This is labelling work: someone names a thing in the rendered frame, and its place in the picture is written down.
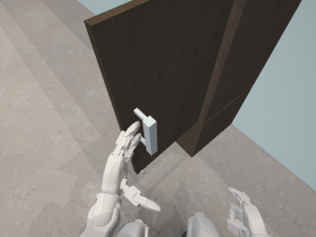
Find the cupboard door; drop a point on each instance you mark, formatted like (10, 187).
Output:
(158, 56)

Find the handle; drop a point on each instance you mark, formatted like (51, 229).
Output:
(150, 132)

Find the left robot hand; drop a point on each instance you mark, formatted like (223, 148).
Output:
(116, 167)

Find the right robot hand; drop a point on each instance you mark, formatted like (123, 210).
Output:
(249, 222)

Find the robot right thigh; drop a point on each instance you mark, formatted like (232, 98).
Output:
(200, 226)

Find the right robot shin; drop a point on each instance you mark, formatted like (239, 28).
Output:
(200, 214)

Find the left robot forearm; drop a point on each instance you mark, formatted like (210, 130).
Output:
(104, 216)

